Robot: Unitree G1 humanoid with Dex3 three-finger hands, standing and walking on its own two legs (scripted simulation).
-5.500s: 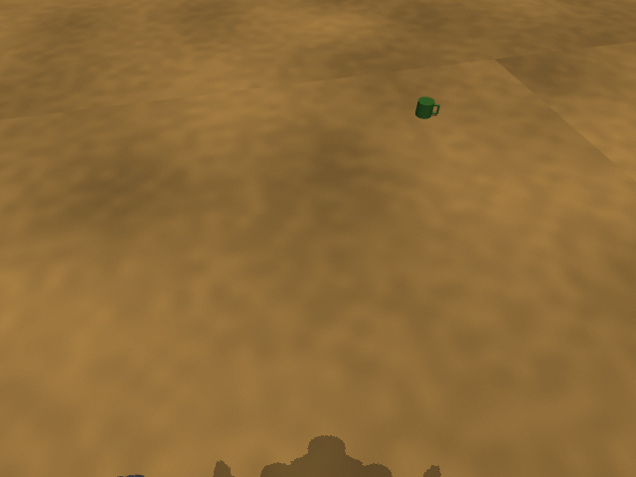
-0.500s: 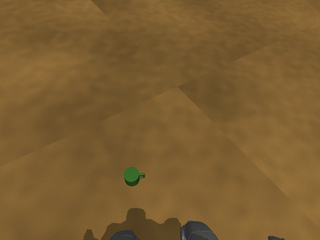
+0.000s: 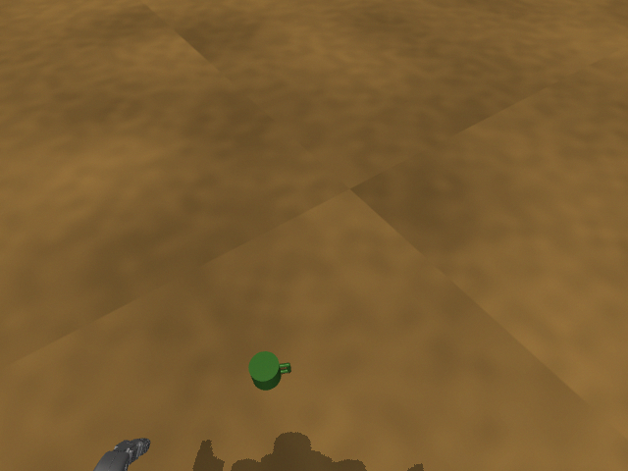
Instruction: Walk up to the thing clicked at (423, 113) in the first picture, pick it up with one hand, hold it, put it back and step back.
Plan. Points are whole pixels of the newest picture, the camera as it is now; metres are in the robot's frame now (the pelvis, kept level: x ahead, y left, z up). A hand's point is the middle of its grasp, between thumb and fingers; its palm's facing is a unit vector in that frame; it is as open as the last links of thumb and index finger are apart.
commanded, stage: walk up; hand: left
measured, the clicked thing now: (270, 370) +0.49 +0.17 -0.73
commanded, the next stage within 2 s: stand in 1.00 s
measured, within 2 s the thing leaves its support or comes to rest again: neither
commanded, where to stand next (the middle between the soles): +0.07 -0.03 m, yaw +0 degrees
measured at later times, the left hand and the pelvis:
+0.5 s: hand out of the picture +0.09 +0.25 -0.15, palm faces +0.02 -0.95 -0.33, open 7.4 cm; pelvis +0.02 +0.00 +0.01, yaw +1 degrees
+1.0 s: hand out of the picture +0.10 +0.25 -0.15, palm faces +0.01 -0.95 -0.32, open 7.4 cm; pelvis +0.03 +0.00 +0.01, yaw +0 degrees
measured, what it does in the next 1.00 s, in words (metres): stands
